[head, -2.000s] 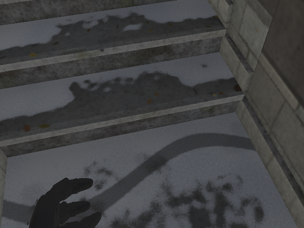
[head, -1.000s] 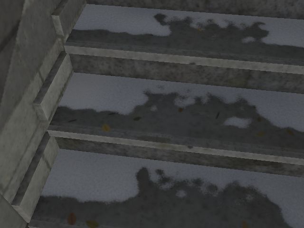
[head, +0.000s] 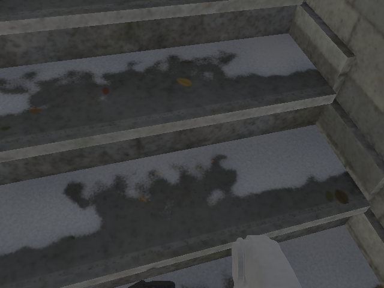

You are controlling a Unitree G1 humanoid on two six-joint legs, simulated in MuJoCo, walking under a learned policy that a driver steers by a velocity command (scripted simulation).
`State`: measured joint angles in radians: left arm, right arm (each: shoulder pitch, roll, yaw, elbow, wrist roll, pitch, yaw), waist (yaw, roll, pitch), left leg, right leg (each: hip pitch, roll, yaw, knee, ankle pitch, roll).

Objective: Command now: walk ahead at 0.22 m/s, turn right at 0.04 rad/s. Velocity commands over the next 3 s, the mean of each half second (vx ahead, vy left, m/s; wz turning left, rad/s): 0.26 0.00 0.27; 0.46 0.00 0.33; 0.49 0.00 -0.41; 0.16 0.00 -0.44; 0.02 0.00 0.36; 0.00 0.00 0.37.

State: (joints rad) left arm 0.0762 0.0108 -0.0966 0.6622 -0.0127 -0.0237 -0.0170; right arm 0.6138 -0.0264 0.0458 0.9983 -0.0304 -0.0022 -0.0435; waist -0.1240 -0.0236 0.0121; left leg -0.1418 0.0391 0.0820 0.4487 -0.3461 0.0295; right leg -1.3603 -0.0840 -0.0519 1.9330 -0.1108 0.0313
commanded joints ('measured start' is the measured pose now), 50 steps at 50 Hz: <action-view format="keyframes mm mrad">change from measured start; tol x64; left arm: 1 -391 -37 -30 -255 14 -40 -27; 9 359 328 137 -10 97 22 57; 50 205 199 159 199 -60 -67 45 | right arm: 1 131 -197 -53 -11 17 17 -36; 50 -296 -263 -86 -125 -45 -60 78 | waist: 1 -29 125 10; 50 136 156 -113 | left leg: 1 -67 236 -210 -390 497 155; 6 208 209 -78 -91 1817 124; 10 -451 -118 -374 1259 31 4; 25 -1088 -8 -148 1707 328 -26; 36 -1635 133 -215 1707 -162 12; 44 173 102 -473 311 -88 273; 50 -223 329 -515 -7 -130 45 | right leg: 1 245 -67 -97 -390 -20 -1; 10 1273 -359 939 -1616 -382 -426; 40 1065 -273 -310 -2003 -52 -129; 43 1158 -227 -198 -1385 1312 -176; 45 888 121 161 -432 -62 -1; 50 595 43 293 -42 155 -61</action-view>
